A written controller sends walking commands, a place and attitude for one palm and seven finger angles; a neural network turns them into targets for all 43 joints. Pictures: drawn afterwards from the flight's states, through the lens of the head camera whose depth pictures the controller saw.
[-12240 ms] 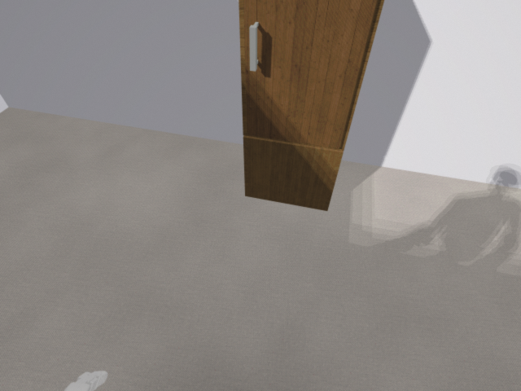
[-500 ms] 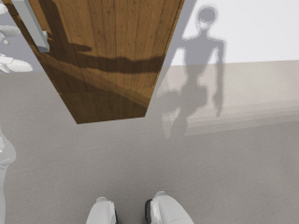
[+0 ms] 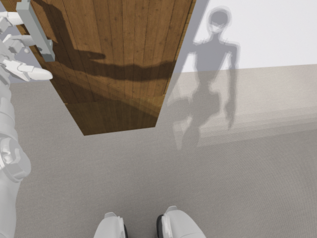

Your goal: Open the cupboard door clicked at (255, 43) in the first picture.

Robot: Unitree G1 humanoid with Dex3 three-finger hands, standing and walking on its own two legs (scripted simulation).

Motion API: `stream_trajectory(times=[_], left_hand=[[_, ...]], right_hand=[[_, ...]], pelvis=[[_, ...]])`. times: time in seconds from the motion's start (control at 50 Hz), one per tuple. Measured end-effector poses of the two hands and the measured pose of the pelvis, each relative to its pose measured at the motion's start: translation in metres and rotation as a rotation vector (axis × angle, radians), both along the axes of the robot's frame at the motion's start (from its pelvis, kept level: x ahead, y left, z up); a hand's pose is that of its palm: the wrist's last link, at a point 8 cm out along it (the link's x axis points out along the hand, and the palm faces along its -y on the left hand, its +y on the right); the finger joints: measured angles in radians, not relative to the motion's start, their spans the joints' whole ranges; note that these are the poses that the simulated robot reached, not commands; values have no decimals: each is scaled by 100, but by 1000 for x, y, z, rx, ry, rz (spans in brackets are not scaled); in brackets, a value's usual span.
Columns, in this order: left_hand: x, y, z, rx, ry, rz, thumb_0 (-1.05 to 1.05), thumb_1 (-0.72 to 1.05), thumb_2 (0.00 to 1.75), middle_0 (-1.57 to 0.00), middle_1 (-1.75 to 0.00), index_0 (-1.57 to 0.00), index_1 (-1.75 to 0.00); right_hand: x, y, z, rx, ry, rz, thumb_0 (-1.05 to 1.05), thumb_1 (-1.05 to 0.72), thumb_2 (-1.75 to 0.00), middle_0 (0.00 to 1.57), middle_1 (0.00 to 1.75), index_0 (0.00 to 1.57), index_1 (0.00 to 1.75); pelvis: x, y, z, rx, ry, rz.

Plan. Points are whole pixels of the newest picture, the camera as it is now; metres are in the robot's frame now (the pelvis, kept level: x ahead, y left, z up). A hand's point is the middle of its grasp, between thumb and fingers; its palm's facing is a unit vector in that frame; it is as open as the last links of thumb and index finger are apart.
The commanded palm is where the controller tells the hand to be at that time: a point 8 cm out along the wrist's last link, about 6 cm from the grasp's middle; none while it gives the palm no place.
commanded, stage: slide the fingers in behind the handle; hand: left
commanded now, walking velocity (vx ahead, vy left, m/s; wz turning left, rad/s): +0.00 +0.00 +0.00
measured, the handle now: (39, 29) +0.59 +0.21 +0.10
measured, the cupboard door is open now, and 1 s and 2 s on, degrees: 0 0 0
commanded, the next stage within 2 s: close the thumb around the handle in 1.08 s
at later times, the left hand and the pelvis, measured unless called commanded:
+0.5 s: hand (45, 51) +0.53 +0.20 +0.09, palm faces +0.06 -1.00 +0.00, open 14.0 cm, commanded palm +0.51 +0.24 +0.09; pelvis +0.00 -0.01 +0.00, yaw +1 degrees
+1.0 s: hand (51, 49) +0.54 +0.19 +0.09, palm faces +0.06 -1.00 +0.00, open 13.7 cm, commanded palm +0.52 +0.23 +0.09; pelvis +0.00 -0.01 +0.00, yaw +1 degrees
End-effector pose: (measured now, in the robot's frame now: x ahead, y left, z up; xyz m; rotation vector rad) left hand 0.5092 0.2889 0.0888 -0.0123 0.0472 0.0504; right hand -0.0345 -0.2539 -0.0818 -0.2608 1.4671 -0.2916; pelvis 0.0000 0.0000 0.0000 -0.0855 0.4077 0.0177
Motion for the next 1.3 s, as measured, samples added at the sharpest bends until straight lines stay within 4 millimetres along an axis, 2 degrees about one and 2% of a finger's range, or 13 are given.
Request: stream_trajectory(times=[0.34,0.5,0.62,0.72,1.22,1.3], left_hand=[[0,-24,3,8,-15,-2,-1,-50,30,-30,-120,-30,-120],[1,-34,-2,10,12,4,-1,-50,30,-30,-120,-30,-120],[2,-41,3,12,-24,7,-1,-50,30,-30,-120,-30,-120],[5,-50,-2,8,19,-4,-1,-50,30,-30,-120,-30,-120],[10,-44,-3,5,7,-2,-1,-50,30,-32,-121,-36,-124],[10,-43,-3,-1,5,2,-1,-45,32,-32,-121,-35,-124]], right_hand=[[5,-7,-2,7,-17,13,0,-90,-90,20,30,21,30],[4,-10,-4,12,-25,14,0,-90,-90,20,30,21,30],[3,-12,-5,21,-20,12,0,-90,-90,20,30,21,30],[2,-13,-7,24,-16,12,0,-90,-90,20,30,21,30],[-1,-14,-3,7,-9,9,0,-90,-90,20,30,21,30],[-1,-12,-3,10,-10,8,0,-90,-90,20,30,21,30]], pelvis=[[0,-4,1,6,-7,6],[-2,-8,0,10,-9,7],[-1,-10,0,13,-7,6],[-1,-12,-1,14,-6,10],[-1,-11,-1,12,7,5],[-1,-9,-1,11,6,4]])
